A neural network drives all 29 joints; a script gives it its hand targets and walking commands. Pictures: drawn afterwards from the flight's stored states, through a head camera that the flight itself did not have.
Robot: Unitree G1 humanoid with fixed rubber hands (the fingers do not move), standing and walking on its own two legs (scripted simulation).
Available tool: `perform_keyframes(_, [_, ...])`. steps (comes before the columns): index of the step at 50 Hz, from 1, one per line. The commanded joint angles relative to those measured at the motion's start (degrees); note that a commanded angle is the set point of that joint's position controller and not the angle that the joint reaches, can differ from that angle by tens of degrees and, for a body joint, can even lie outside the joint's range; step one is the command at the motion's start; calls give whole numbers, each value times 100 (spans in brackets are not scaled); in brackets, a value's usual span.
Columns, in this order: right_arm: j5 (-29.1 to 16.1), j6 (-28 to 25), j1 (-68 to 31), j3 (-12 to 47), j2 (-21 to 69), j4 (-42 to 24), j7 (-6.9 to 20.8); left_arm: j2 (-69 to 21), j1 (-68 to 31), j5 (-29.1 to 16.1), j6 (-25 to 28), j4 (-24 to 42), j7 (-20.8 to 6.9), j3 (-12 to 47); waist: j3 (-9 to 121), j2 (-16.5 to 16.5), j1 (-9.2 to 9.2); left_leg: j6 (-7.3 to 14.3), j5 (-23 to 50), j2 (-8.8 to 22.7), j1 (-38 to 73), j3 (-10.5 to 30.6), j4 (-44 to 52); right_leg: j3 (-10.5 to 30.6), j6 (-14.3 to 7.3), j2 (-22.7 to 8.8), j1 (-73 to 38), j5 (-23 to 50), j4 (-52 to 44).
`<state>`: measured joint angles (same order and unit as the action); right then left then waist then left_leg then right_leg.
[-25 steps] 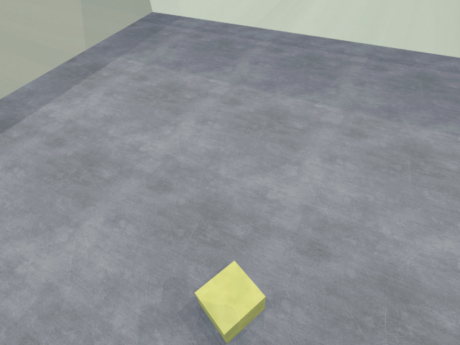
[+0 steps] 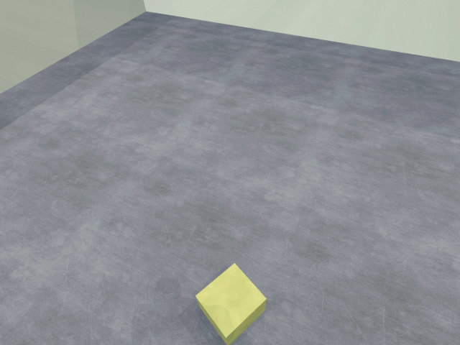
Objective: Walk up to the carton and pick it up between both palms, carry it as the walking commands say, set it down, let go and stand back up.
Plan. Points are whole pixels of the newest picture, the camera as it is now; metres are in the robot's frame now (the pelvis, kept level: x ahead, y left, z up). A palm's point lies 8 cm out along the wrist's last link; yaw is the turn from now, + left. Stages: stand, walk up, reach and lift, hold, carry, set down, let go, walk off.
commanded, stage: walk up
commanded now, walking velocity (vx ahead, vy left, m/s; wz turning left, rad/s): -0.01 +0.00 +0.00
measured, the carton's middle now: (231, 303) +0.41 +0.05 -0.70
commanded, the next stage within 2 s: none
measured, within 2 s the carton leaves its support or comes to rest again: neither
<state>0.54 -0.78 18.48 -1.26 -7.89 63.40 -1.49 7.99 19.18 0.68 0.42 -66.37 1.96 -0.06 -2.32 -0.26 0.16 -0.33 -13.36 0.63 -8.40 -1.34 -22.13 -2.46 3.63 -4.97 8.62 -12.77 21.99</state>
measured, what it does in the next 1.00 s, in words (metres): steps to the right, turning left: right foot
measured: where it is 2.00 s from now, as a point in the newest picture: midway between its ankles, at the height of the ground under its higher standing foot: outside the picture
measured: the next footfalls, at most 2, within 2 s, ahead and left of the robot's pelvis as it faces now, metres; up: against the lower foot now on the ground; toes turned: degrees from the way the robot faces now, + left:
right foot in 0.70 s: +0.09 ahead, -0.22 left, +0.00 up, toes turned +19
left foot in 1.46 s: -0.02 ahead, +0.05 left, +0.00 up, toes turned +39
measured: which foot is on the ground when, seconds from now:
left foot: down 0.00-0.70, up 0.72-1.00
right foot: down 0.00-0.26, up 0.28-0.68, down 0.70-1.00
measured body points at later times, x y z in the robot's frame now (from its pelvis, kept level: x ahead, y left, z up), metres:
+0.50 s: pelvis -0.01 -0.02 +0.00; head +0.01 +0.03 +0.44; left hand +0.02 +0.24 -0.17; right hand +0.03 -0.29 -0.13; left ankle +0.00 +0.12 -0.74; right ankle +0.04 -0.23 -0.64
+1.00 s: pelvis +0.07 -0.15 +0.00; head +0.11 -0.18 +0.45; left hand -0.04 +0.09 -0.11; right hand +0.27 -0.35 -0.16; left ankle -0.05 -0.05 -0.64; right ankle +0.05 -0.23 -0.74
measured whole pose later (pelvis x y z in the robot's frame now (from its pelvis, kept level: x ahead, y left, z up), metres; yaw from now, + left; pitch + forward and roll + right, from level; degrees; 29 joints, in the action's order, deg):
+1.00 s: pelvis +0.07 -0.15 +0.00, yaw +28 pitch +2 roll +4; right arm 2.1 4.7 9.0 -6.1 -16.1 54.1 0.7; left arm 10.8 20.3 -0.6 2.0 -52.5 3.2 -1.6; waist -0.6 -2.0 0.8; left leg -3.0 -22.2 -5.3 -27.8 2.1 -66.5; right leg -8.5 -1.7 -3.9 9.0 -17.2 24.5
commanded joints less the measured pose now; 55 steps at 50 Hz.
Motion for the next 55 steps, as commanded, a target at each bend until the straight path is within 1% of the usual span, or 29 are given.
perform_keyframes(1, [26, -45, 337, -1, -307, 81, -36, 511, 501, -47, 16, 22, 40, -108, -251, -42, 100, 114, 1173, 516, -317, 366, 485, 151, -199, -232, -51, 907, -222])
perform_keyframes(2, [-54, -95, 346, -91, -117, 25, -53, 449, 310, -40, 32, 63, 92, -307, -79, 447, 23, 183, 668, 721, -707, 469, 268, -43, -57, -302, -164, 825, -119])
perform_keyframes(4, [-29, -35, -422, -360, -771, -610, 7, 1023, 197, 6, -12, 359, 227, -538, -78, 127, 201, 246, 1654, 547, -1645, 511, -773, -143, -225, -519, -489, 780, 519])
perform_keyframes(7, [7, -7, -160, -352, -521, -712, 9, 839, 416, -23, -19, 405, 303, -500, 353, -82, 112, 234, 1189, 602, -1581, 418, -1638, 82, -521, -929, -317, 1066, 515])
perform_keyframes(10, [165, 156, -174, -305, -273, -849, -28, 992, 301, 13, -5, 760, 294, -595, 301, 1362, 297, -39, -2071, 250, -2199, -140, -4237, 736, -1357, -2146, -157, 2649, -8])
perform_keyframes(12, [188, 241, 770, -232, -550, -383, -269, 1114, -666, 211, -260, 1062, 76, -679, 225, 1804, -434, 453, -1891, 680, -924, 303, -2511, -608, -860, -690, 1190, 1360, 778])
perform_keyframes(13, [342, 294, 1411, -379, -688, -96, -352, 917, -1312, 343, -411, 1294, -65, -666, 4, 350, -914, 632, -1221, 1442, -84, 1398, -305, -1118, -247, 23, 2391, -921, 2245])
perform_keyframes(14, [431, 193, 1688, -451, -1245, -219, -268, 485, -1045, 319, -461, 1459, -52, -480, -488, -1735, -803, 563, 191, 2549, -8, 3685, 591, -340, 42, 441, 3517, -1878, 4005])
perform_keyframes(15, [309, 187, 1612, -491, -1448, -191, -333, 714, -913, 376, -457, 1553, -99, -469, -427, -1348, -581, 463, -162, 2623, -803, 4023, 933, 522, -84, 118, 3105, -1502, 4435])
perform_keyframes(17, [246, 239, 277, -522, -1784, -786, -357, 651, -621, 314, -375, 1758, -220, -492, -318, -1716, -125, 586, -1422, 2439, -1545, 3541, 1185, 682, -327, 0, 2967, -1101, 4649])
perform_keyframes(19, [182, 153, 477, -466, -1170, -716, -274, 868, -670, 301, -421, 1598, -211, -518, -261, -1180, -304, 555, 214, 1904, -881, 2565, 448, 432, -109, 98, 3078, -589, 4717])
perform_keyframes(21, [241, 203, 238, -516, -1365, -781, -260, 771, -373, 260, -454, 1606, -281, -505, -112, -1903, -133, 523, 332, 1756, -1167, 2381, 268, 418, -127, 233, 2816, -595, 4935])
perform_keyframes(23, [253, 193, 4, -514, -1432, -930, -191, 752, -698, 198, -480, 1686, -357, -476, 27, -1466, -113, 328, -392, 1294, -1446, 1549, 434, 169, -74, 295, 2310, -400, 4584])
perform_keyframes(28, [270, 166, 532, -595, -1445, -784, -219, 700, -1029, 38, -523, 2121, -254, -436, 187, -1389, -366, 733, -239, 1453, -879, 2183, 730, 13, 13, 611, 2192, -986, 3253])
perform_keyframes(30, [305, 230, 528, -743, -1769, -732, -241, 784, -1079, 0, -464, 2121, -239, -460, 353, -1813, -482, 612, -840, 1604, -952, 2327, 753, 123, 84, 470, 1667, -1294, 2491])
perform_keyframes(32, [313, 280, -109, -786, -1875, -941, -247, 797, -515, -154, -427, 2005, -192, -494, 176, -1707, -182, 379, -75, 1326, -1204, 2003, 498, 99, 41, 556, 711, -869, 897])
perform_keyframes(33, [203, 356, -158, -801, -1978, -1004, -224, 843, -405, -62, -403, 1828, -169, -487, 512, -1358, -161, 354, -806, 947, -1645, 1732, 355, -531, 37, 1044, -213, -596, 299])
perform_keyframes(34, [205, 342, -137, -710, -1628, -986, -256, 970, 172, -64, -372, 1671, -137, -556, 245, -840, 113, 191, -1630, 810, -2578, 1757, 133, -192, -37, 665, -1023, -112, 102])
perform_keyframes(35, [286, 295, -397, -581, -1287, -1191, -213, 1604, 571, -37, -256, 1682, -146, -665, 465, 428, 484, 39, -1812, -51, -2993, 769, -1413, 1013, -182, -509, -1141, -1166, -846])
perform_keyframes(36, [344, 322, -429, -471, -641, -1193, -237, 1808, 326, 103, -204, 1940, -110, -564, 351, 1444, 350, -118, -2549, -353, -3102, 356, -3035, 2324, -574, -1744, -427, -1144, -1212])
perform_keyframes(37, [491, 347, -42, -487, -778, -1188, -287, 1744, -208, 125, -173, 2145, -110, -507, 241, 1328, 13, -45, -2246, -201, -2785, 595, -3546, 1696, -468, -1702, 235, -493, -1019])
perform_keyframes(39, [294, 366, -332, -557, -925, -1209, -111, 1451, -617, 70, -130, 2180, -72, -484, 50, 1436, -31, 37, -1287, 42, -2807, 509, -4378, 1351, -260, -1092, 559, -1111, -1238])
perform_keyframes(42, [298, 378, -18, -582, -1103, -899, 65, 1221, -475, 65, -38, 1954, 0, -380, 142, 771, -299, -18, -875, -178, -2496, 257, -4698, 224, -536, -761, -187, 1543, -717])
perform_keyframes(44, [283, 376, -347, -481, -847, -1036, 140, 815, 104, -8, 101, 1744, 71, -263, 49, 653, -179, -11, -661, -230, -2786, 380, -4431, 559, -356, -939, -694, 2303, -664])
perform_keyframes(47, [108, 522, -497, -533, -1020, -990, 193, 1391, 548, -175, 260, 1567, 131, -400, 272, 929, -46, -309, -976, -570, -2599, 501, -4414, 355, -17, -1228, -1151, 7046, 379])
perform_keyframes(49, [104, 640, -458, -561, -1144, -917, 256, 1390, 1342, -174, 204, 1285, 256, -435, 389, 674, 121, -338, -921, -371, -2838, 972, -4721, 756, 111, -1884, -1522, 7435, 654])
perform_keyframes(51, [146, 663, -807, -518, -979, -956, 301, 1301, 726, -121, 169, 1468, 204, -365, 299, 744, 58, -376, -1004, -309, -2814, 774, -4451, 575, -551, -1633, -1093, 6420, 447])
perform_keyframes(53, [91, 687, -851, -606, -1170, -983, 376, 1354, 1152, -46, 143, 1316, 194, -368, 698, 920, 217, -311, -907, -572, -2618, 926, -4805, 468, -19, -1489, -1418, 6210, 594])
perform_keyframes(55, [109, 722, -931, -605, -1151, -999, 339, 1198, 1206, -51, 140, 1254, 223, -338, 771, 978, 167, -354, -1009, -451, -2733, 902, -4669, 582, -304, -1536, -1675, 6236, 624])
